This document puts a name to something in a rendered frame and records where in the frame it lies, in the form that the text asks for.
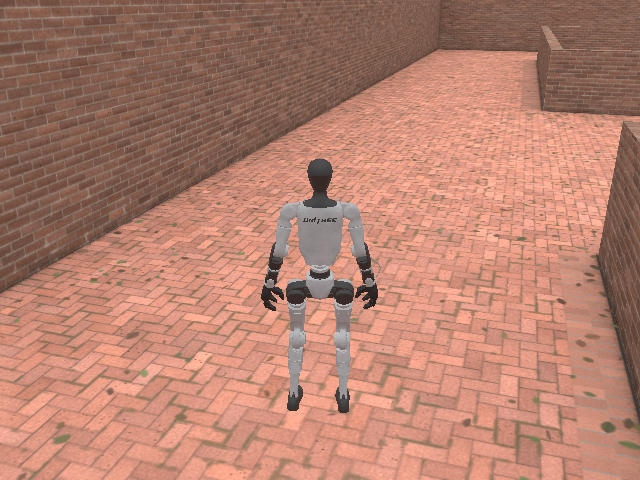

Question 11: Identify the left robot hand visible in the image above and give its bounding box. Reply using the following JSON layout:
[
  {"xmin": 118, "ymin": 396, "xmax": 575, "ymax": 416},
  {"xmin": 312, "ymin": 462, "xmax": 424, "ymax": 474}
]
[{"xmin": 261, "ymin": 285, "xmax": 284, "ymax": 311}]

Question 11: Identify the right robot forearm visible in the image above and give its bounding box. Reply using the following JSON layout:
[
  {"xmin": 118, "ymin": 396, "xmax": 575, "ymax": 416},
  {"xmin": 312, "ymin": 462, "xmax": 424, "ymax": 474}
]
[{"xmin": 356, "ymin": 242, "xmax": 376, "ymax": 287}]

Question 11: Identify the left robot forearm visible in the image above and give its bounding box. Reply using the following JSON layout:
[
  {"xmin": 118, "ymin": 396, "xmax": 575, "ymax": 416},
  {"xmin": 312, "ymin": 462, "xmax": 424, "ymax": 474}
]
[{"xmin": 264, "ymin": 242, "xmax": 283, "ymax": 288}]

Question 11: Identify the robot right thigh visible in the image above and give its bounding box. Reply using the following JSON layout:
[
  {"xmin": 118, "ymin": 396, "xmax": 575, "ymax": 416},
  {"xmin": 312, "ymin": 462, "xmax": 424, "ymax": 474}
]
[{"xmin": 334, "ymin": 279, "xmax": 354, "ymax": 350}]

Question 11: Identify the right robot upper arm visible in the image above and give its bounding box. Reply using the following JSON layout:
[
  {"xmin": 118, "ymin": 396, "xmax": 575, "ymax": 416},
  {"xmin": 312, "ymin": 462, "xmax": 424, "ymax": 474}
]
[{"xmin": 341, "ymin": 202, "xmax": 367, "ymax": 258}]

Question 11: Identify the left robot upper arm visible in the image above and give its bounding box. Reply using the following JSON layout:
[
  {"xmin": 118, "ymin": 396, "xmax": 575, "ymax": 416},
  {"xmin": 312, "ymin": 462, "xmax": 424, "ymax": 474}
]
[{"xmin": 273, "ymin": 202, "xmax": 299, "ymax": 258}]

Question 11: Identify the robot head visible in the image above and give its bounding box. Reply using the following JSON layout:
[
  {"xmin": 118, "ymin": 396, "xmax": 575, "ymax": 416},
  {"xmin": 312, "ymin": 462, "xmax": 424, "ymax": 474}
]
[{"xmin": 303, "ymin": 159, "xmax": 337, "ymax": 208}]

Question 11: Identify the right robot hand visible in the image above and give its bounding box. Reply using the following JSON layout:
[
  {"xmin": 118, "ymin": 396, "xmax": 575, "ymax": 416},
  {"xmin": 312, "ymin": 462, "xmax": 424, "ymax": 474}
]
[{"xmin": 355, "ymin": 283, "xmax": 378, "ymax": 309}]

